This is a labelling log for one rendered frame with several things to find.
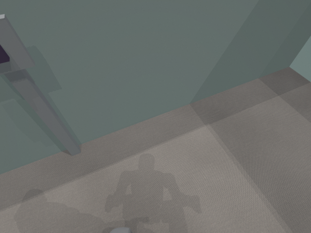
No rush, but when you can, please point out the button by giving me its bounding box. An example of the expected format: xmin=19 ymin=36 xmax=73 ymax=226
xmin=0 ymin=45 xmax=10 ymax=64

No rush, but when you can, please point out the panel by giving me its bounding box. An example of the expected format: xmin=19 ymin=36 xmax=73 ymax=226
xmin=0 ymin=14 xmax=81 ymax=156

